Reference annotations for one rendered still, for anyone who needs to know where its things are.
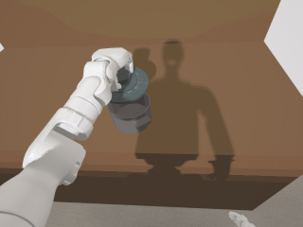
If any table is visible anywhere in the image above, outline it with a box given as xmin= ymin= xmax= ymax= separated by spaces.
xmin=0 ymin=0 xmax=303 ymax=211

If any pot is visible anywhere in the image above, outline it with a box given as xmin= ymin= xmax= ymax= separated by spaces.
xmin=107 ymin=93 xmax=152 ymax=134

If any left robot upper arm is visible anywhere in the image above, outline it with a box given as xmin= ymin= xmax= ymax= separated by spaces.
xmin=0 ymin=130 xmax=86 ymax=227

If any knob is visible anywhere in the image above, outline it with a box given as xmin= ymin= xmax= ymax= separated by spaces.
xmin=116 ymin=69 xmax=131 ymax=85

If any lid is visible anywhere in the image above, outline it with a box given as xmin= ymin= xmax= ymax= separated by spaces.
xmin=110 ymin=66 xmax=149 ymax=104

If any robot left forearm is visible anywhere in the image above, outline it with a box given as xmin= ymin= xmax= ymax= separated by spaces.
xmin=22 ymin=55 xmax=117 ymax=168

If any right robot hand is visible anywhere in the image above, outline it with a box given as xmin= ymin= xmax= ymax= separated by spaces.
xmin=228 ymin=211 xmax=256 ymax=227

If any left robot hand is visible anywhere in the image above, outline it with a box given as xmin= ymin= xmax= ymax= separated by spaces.
xmin=92 ymin=47 xmax=134 ymax=92

